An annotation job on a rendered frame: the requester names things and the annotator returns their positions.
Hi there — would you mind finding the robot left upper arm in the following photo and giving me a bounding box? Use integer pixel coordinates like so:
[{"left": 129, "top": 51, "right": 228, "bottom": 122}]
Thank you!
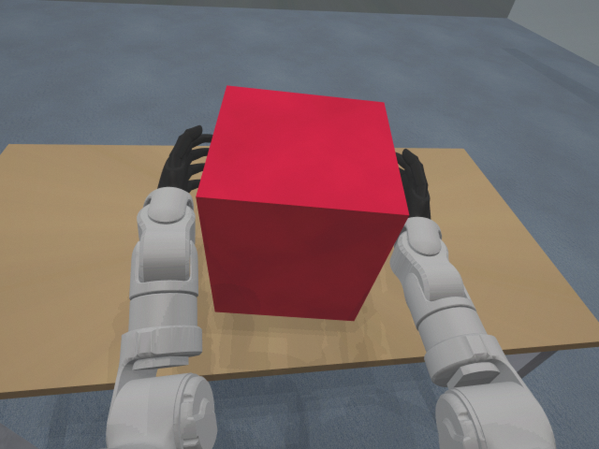
[{"left": 103, "top": 372, "right": 217, "bottom": 449}]

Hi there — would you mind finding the left robot hand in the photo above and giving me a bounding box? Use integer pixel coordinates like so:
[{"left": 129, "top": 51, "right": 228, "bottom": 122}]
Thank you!
[{"left": 157, "top": 125, "right": 213, "bottom": 193}]

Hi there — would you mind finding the table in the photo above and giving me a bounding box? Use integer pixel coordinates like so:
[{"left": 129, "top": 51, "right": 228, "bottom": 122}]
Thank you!
[{"left": 0, "top": 144, "right": 599, "bottom": 449}]

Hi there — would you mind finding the left robot forearm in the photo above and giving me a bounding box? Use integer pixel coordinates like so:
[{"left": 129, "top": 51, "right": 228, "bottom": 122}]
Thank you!
[{"left": 106, "top": 187, "right": 202, "bottom": 448}]

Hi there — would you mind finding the right robot hand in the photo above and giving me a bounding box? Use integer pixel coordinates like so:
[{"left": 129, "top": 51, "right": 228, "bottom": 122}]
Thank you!
[{"left": 396, "top": 149, "right": 431, "bottom": 219}]

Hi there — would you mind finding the right robot forearm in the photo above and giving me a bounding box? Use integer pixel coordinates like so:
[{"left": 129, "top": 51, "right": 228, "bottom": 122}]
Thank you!
[{"left": 389, "top": 217, "right": 556, "bottom": 449}]

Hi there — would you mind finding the robot right upper arm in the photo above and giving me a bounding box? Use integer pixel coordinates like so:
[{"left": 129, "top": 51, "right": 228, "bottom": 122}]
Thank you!
[{"left": 435, "top": 382, "right": 555, "bottom": 449}]

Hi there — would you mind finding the carton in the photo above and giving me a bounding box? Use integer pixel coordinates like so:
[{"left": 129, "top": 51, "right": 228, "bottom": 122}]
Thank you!
[{"left": 196, "top": 85, "right": 409, "bottom": 321}]

